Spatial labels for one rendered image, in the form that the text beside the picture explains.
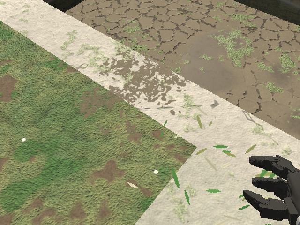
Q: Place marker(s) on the right robot hand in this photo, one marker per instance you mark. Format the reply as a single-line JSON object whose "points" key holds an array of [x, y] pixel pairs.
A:
{"points": [[288, 191]]}

